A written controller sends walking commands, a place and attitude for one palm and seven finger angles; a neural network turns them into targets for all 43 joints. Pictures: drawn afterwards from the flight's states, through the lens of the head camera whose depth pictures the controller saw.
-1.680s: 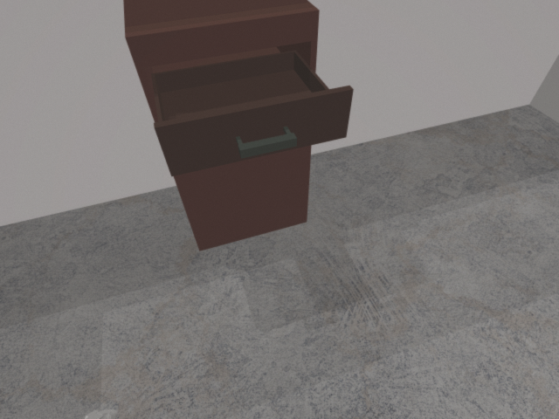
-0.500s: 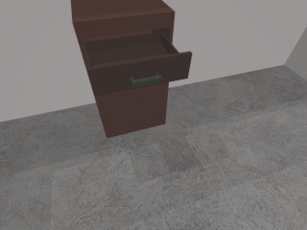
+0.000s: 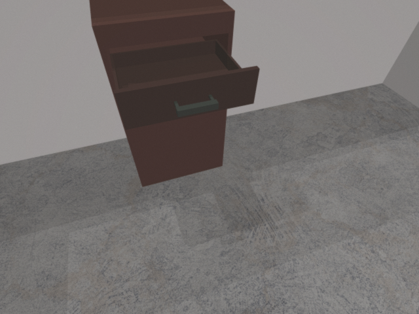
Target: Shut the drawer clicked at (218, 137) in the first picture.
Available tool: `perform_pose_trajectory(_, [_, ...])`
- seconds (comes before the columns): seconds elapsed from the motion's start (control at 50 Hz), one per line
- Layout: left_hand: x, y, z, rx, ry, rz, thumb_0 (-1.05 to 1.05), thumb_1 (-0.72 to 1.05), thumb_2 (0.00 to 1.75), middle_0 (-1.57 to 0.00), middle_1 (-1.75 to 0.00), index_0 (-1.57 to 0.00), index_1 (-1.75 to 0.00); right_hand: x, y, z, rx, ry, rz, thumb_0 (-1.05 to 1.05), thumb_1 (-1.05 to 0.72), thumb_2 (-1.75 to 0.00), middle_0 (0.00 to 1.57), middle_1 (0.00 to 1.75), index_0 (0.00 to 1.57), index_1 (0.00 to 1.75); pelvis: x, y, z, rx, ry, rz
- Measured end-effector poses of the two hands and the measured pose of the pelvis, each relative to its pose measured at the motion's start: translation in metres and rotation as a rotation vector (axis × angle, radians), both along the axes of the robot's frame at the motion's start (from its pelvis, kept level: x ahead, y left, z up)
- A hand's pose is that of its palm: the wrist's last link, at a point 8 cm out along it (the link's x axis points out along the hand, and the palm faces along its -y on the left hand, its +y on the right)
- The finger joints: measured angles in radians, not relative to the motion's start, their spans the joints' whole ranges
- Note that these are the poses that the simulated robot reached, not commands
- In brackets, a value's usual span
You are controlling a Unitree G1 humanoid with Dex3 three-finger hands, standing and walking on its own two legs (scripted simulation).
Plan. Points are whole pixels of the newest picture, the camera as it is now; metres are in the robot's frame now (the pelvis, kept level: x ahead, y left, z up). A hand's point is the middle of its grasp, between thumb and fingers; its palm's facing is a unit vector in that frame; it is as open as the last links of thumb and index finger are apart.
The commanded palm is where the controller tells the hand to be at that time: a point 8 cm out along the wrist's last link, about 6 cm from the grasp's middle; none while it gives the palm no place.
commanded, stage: walk to a spot facing it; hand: left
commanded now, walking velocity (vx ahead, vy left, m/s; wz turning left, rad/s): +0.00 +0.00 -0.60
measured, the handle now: (195, 104) +0.72 +0.10 -0.01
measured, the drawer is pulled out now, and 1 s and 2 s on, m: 0.29 0.29 0.29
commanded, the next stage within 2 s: turn to face it in 1.86 s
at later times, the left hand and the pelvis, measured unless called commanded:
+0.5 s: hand out of the picture +0.04 +0.17 -0.17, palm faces -0.16 -0.96 -0.23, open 7.3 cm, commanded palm none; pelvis -0.03 -0.01 -0.01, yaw -14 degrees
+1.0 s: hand (164, 306) +0.17 +0.12 -0.17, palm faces -0.59 -0.79 -0.19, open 7.4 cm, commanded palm none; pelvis -0.03 +0.00 +0.00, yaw -36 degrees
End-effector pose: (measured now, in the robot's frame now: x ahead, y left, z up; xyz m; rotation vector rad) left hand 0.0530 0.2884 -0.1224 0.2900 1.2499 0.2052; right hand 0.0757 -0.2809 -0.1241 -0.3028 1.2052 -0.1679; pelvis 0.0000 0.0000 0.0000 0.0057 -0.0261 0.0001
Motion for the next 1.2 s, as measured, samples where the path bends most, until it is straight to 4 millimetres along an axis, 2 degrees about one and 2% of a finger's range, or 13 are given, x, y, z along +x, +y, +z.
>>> perform_pose_trajectory(0.16, [0.0, -0.027, -0.017, -0.047, 0.039, -0.056, 0.0, 0.91, 0.9, -0.2, -0.3, -0.2, -0.3, -0.027, 0.016, -0.019, 0.065, -0.021, -0.102, 0.0, -0.9, -0.89, 0.2, 0.3, 0.2, 0.3, -0.009, -0.005, -0.012, 0.025, 0.002, -0.08])
perform_pose_trajectory(0.28, [-0.005, -0.057, -0.026, -0.062, 0.026, -0.08, 0.0, 0.91, 0.9, -0.2, -0.3, -0.2, -0.3, -0.052, 0.01, -0.044, 0.112, 0.011, -0.17, 0.01, -0.9, -0.89, 0.2, 0.3, 0.2, 0.3, -0.017, -0.018, -0.026, 0.022, -0.009, -0.125])
perform_pose_trajectory(0.38, [-0.017, -0.071, -0.02, -0.083, 0.057, -0.087, 0.0, 0.91, 0.9, -0.2, -0.3, -0.2, -0.3, -0.063, 0.006, -0.035, 0.11, 0.014, -0.207, 0.01, -0.9, -0.89, 0.2, 0.3, 0.2, 0.3, -0.025, -0.018, -0.016, 0.02, 0.012, -0.162])
perform_pose_trajectory(0.48, [-0.016, -0.068, -0.015, -0.093, 0.073, -0.132, 0.0, 0.91, 0.9, -0.2, -0.3, -0.2, -0.3, -0.068, 0.007, -0.018, 0.088, -0.034, -0.259, 0.01, -0.9, -0.89, 0.2, 0.3, 0.2, 0.3, -0.03, -0.011, -0.008, 0.033, 0.034, -0.227])
perform_pose_trajectory(0.62, [0.009, -0.04, -0.023, -0.094, 0.06, -0.218, 0.0, 0.91, 0.9, -0.2, -0.3, -0.2, -0.3, -0.081, 0.022, -0.001, 0.031, -0.123, -0.332, 0.01, -0.9, -0.89, 0.2, 0.3, 0.2, 0.3, -0.037, 0.014, -0.01, 0.017, 0.062, -0.323])
perform_pose_trajectory(0.72, [0.042, -0.025, -0.024, -0.1, 0.021, -0.292, 0.0, 0.91, 0.9, -0.2, -0.3, -0.2, -0.3, -0.118, 0.041, 0.01, -0.005, -0.104, -0.383, 0.01, -0.9, -0.89, 0.2, 0.3, 0.2, 0.3, -0.042, 0.027, -0.007, 0.006, 0.041, -0.382])
perform_pose_trajectory(0.82, [0.072, -0.031, -0.018, -0.116, -0.001, -0.386, 0.0, 0.91, 0.9, -0.2, -0.29, -0.2, -0.3, -0.156, 0.056, 0.012, 0.001, -0.072, -0.464, 0.01, -0.9, -0.89, 0.2, 0.3, 0.2, 0.3, -0.039, 0.03, -0.002, -0.014, 0.03, -0.465])
perform_pose_trajectory(0.88, [0.092, -0.05, -0.016, -0.125, 0.007, -0.462, 0.0, 0.91, 0.9, -0.2, -0.29, -0.19, -0.3, -0.184, 0.064, 0.01, 0.014, -0.05, -0.538, 0.01, -0.9, -0.89, 0.2, 0.3, 0.2, 0.3, -0.035, 0.025, -0.001, -0.019, 0.031, -0.518])
perform_pose_trajectory(0.94, [0.117, -0.081, -0.015, -0.139, 0.006, -0.551, 0.0, 0.91, 0.9, -0.2, -0.29, -0.19, -0.3, -0.218, 0.073, 0.006, 0.034, 0.003, -0.625, 0.01, -0.9, -0.89, 0.2, 0.3, 0.2, 0.3, -0.031, 0.015, -0.001, -0.018, 0.035, -0.572])
perform_pose_trajectory(1.0, [0.144, -0.127, -0.015, -0.155, -0.01, -0.652, 0.0, 0.91, 0.9, -0.19, -0.29, -0.19, -0.3, -0.257, 0.081, 0.0, 0.062, 0.081, -0.721, 0.0, -0.9, -0.89, 0.2, 0.3, 0.2, 0.3, -0.028, 0.001, -0.004, -0.012, 0.04, -0.626])
perform_pose_trajectory(1.1, [0.19, -0.22, -0.018, -0.193, -0.118, -0.805, 0.0, 0.91, 0.9, -0.2, -0.29, -0.19, -0.3, -0.315, 0.09, -0.018, 0.128, 0.236, -0.853, 0.01, -0.9, -0.89, 0.2, 0.3, 0.2, 0.3, -0.022, -0.038, -0.022, -0.005, 0.045, -0.678])
perform_pose_trajectory(1.14, [0.199, -0.245, -0.019, -0.213, -0.172, -0.815, 0.0, 0.91, 0.9, -0.2, -0.29, -0.2, -0.3, -0.325, 0.086, -0.023, 0.15, 0.292, -0.881, 0.01, -0.9, -0.89, 0.2, 0.3, 0.2, 0.3, -0.02, -0.049, -0.027, -0.012, 0.035, -0.687])
perform_pose_trajectory(1.2, [0.198, -0.264, -0.017, -0.217, -0.161, -0.821, 0.0, 0.91, 0.9, -0.2, -0.29, -0.2, -0.3, -0.314, 0.067, -0.022, 0.141, 0.279, -0.906, 0.01, -0.9, -0.89, 0.2, 0.3, 0.2, 0.3, -0.009, -0.062, -0.022, -0.023, 0.025, -0.713])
